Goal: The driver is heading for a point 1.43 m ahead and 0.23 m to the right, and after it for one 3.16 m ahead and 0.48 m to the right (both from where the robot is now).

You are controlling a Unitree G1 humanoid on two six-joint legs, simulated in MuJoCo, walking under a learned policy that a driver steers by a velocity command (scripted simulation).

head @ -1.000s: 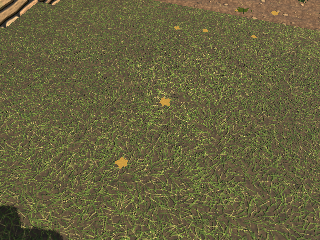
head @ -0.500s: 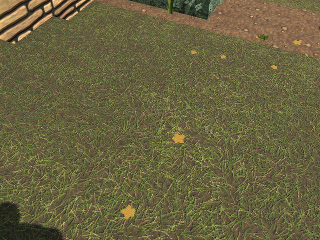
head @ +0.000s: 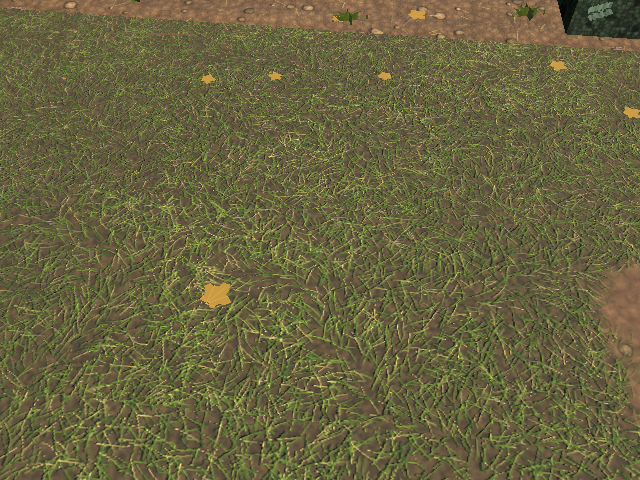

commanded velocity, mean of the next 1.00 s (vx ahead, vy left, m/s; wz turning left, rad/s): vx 0.01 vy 0.00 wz -0.41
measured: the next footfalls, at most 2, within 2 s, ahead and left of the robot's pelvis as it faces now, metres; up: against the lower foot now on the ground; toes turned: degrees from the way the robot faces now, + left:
left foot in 0.24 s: +0.11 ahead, +0.14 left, +0.00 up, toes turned -9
right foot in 0.80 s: +0.05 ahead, -0.09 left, +0.00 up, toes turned -27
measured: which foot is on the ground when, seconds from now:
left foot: up 0.00-0.22, down 0.24-1.00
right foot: down 0.00-0.26, up 0.28-0.78, down 0.80-1.00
